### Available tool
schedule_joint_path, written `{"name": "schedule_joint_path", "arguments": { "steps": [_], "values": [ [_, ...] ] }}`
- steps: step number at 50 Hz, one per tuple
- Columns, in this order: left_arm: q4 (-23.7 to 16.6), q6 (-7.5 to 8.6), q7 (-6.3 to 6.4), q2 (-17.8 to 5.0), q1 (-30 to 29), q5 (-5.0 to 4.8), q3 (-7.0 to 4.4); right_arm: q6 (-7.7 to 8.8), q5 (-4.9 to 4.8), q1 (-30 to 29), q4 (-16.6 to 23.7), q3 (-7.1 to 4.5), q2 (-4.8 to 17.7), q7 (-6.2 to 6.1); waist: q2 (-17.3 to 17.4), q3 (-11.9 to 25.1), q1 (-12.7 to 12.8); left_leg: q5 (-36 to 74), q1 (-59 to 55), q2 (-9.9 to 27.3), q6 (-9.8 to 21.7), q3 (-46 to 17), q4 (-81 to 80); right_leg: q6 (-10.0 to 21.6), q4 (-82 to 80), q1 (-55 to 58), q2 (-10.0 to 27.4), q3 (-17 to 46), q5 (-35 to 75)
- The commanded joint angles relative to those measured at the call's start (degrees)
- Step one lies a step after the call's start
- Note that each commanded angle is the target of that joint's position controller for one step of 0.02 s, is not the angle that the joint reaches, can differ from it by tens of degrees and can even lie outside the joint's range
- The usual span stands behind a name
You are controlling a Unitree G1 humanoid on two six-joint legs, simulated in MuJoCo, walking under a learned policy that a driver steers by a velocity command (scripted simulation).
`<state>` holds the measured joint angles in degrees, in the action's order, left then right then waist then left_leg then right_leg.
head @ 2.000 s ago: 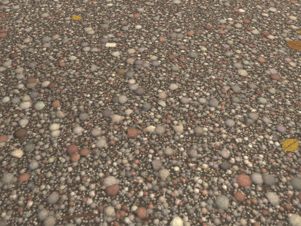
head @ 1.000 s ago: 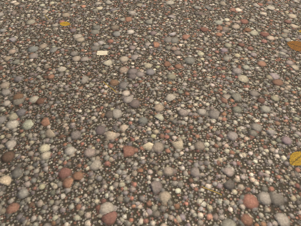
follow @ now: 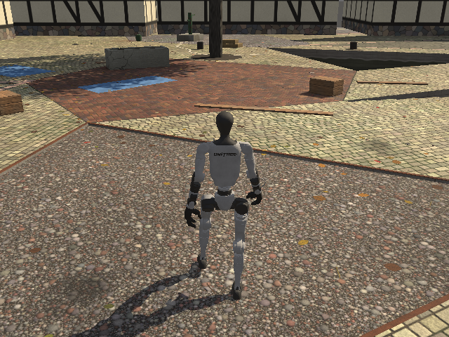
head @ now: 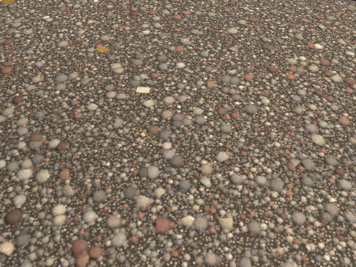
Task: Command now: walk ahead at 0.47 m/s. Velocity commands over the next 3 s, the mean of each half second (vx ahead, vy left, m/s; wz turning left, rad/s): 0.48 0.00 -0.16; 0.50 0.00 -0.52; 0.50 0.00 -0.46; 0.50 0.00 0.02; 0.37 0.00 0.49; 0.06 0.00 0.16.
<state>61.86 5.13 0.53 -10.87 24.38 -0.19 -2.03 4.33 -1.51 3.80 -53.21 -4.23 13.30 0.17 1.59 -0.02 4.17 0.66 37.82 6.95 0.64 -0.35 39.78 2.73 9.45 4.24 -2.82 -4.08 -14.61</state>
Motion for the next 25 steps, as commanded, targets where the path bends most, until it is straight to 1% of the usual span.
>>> {"name": "schedule_joint_path", "arguments": {
  "steps": [1,3,4,5,6,7,8,9,10,11,12,13,14,15,16,17,19,22,25],
  "values": [
    [-1.3,0.08,0.41,-9.3,2.9,-0.60,-1.99,1.09,-0.23,-8.7,5.2,0.38,2.0,1.09,-5.0,-9.1,0.0,1.3,3.0,-1.2,0.7,1.1,-5.0,8.5,-4.0,-4.0,16.8,7.2,11.8],
    [-1.2,-0.22,0.47,-9.9,2.8,-0.85,-2.41,1.48,-0.33,-10.0,6.2,0.46,2.7,1.80,-5.4,-8.9,-0.6,-0.9,1.8,-1.7,2.1,1.1,-7.4,7.9,-2.0,-1.1,18.1,6.8,14.0],
    [-1.4,-0.37,0.48,-10.4,2.2,-0.93,-2.68,1.66,-0.38,-9.4,6.4,0.28,3.4,2.06,-5.8,-8.2,-1.4,-2.6,-0.3,-2.3,3.0,1.5,-8.4,7.4,-0.4,0.0,18.6,6.6,17.2],
    [-1.7,-0.51,0.46,-11.1,1.2,-0.88,-2.94,1.81,-0.41,-7.3,6.2,-0.21,4.6,2.18,-6.7,-6.4,-3.1,-4.4,-4.7,-3.6,3.9,2.3,-9.1,6.7,2.6,0.6,18.7,6.1,25.0],
    [-2.0,-0.74,0.43,-11.8,0.2,-0.71,-3.13,1.90,-0.39,-2.8,5.2,-1.10,6.4,2.09,-7.8,-2.9,-5.9,-5.5,-11.9,-5.8,5.0,3.9,-9.1,5.9,8.6,0.7,18.0,5.0,36.1],
    [-2.3,-1.11,0.37,-11.1,-0.8,-0.48,-2.82,1.83,-0.40,7.2,2.1,-2.56,8.8,1.81,-7.6,2.8,-10.8,-5.9,-24.5,-8.1,6.6,5.5,-9.3,4.4,20.3,-2.3,15.2,2.6,43.2],
    [-3.5,-1.23,0.25,-9.4,-0.8,0.14,-1.90,1.68,0.08,18.3,-0.5,-3.92,12.8,1.26,-3.4,10.8,-14.7,-9.1,-42.5,-0.4,9.7,-3.7,-8.5,2.1,38.2,-14.5,12.1,0.7,32.3],
    [-4.4,-0.09,-0.34,-0.5,6.2,-0.11,0.46,1.64,1.30,23.8,-2.2,-4.69,17.6,1.45,12.9,19.6,-10.1,-23.7,-60.4,14.4,18.9,-34.2,-16.9,-1.6,60.3,-36.1,0.5,2.2,-6.3],
    [-4.2,1.70,-0.60,-4.3,3.2,-1.80,-0.19,1.99,1.28,22.2,-1.9,-3.03,12.5,1.74,10.9,20.5,-11.3,-28.2,-59.8,15.4,18.4,-44.9,-25.0,-0.3,69.3,-42.7,0.4,11.9,-16.8],
    [-6.1,2.52,-0.66,-8.3,-2.2,-3.43,-1.25,2.40,0.97,16.5,-1.1,-2.06,9.4,1.74,8.4,11.7,-10.2,-24.7,-52.9,14.2,15.1,-35.2,-24.9,1.0,71.7,-47.6,3.6,11.7,-13.3],
    [-7.0,2.68,-0.19,-9.4,-5.5,-3.37,-1.43,2.66,1.08,10.8,0.4,-1.16,7.0,1.72,3.1,7.5,-8.4,-17.8,-43.9,12.5,13.1,-26.0,-25.6,1.6,69.3,-45.4,7.1,10.4,-7.5],
    [-6.9,2.22,0.37,-9.3,-6.7,-2.42,-2.02,2.99,1.58,7.4,0.6,-0.69,5.4,1.91,0.6,4.7,-6.4,-12.7,-36.0,10.6,11.7,-19.6,-27.1,1.6,65.3,-42.0,9.5,10.0,-3.4],
    [-6.4,1.14,0.56,-8.4,-5.1,-2.05,-2.43,3.30,2.10,6.1,0.2,-0.17,3.7,2.00,1.7,3.4,-4.3,-10.5,-31.3,8.5,10.4,-14.4,-28.8,1.8,62.5,-38.2,11.3,10.7,-1.2],
    [-5.9,0.11,0.51,-7.0,-3.6,-2.11,-2.47,3.32,2.36,6.5,-0.5,-0.06,3.1,2.01,3.0,2.7,-3.4,-9.7,-28.6,7.5,10.1,-11.4,-30.2,1.9,61.0,-35.8,11.7,10.8,-0.3],
    [-5.7,-0.71,0.51,-5.9,-2.9,-2.23,-2.47,3.43,2.40,7.5,-1.2,-0.14,3.4,1.75,3.0,1.7,-3.0,-8.4,-26.8,7.0,10.3,-8.9,-31.5,1.8,59.8,-35.4,11.8,10.7,0.0],
    [-6.1,-1.35,0.56,-5.6,-3.7,-2.28,-2.57,3.53,2.37,8.3,-1.7,-0.28,4.2,1.38,2.9,0.1,-2.7,-7.2,-25.7,6.8,10.5,-6.6,-32.6,1.5,58.5,-36.6,11.9,10.8,1.1],
    [-7.6,-2.00,0.65,-6.1,-7.5,-1.96,-2.91,3.62,2.55,9.6,-2.2,-0.68,5.9,0.50,1.9,-1.9,-3.1,-5.7,-26.3,7.1,10.6,-3.9,-34.1,0.8,54.9,-41.5,11.7,11.9,5.7],
    [-9.1,-1.83,0.19,-6.2,-11.9,-1.47,-3.31,3.35,2.72,11.6,-2.4,-0.71,6.4,-0.54,1.0,-3.3,-4.0,-2.9,-29.9,7.2,9.8,-0.1,-34.5,-0.1,47.3,-47.1,10.5,13.0,13.7],
    [-10.7,-1.44,-0.77,-5.6,-16.4,-1.18,-3.11,3.05,2.54,12.6,-2.1,-0.61,6.8,-1.27,0.8,-4.2,-5.2,-0.6,-32.0,6.5,8.4,4.8,-34.8,-0.4,39.1,-47.2,9.6,10.1,20.2]
  ]
}}
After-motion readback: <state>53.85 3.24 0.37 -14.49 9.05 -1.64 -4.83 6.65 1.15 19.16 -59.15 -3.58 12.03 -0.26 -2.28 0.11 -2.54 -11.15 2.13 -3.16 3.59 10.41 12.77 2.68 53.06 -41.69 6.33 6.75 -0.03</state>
